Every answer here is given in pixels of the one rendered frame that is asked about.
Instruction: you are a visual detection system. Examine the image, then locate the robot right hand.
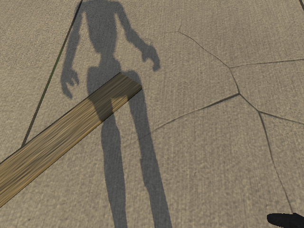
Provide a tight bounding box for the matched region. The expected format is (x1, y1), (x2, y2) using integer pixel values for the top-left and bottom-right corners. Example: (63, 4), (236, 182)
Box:
(267, 213), (304, 228)

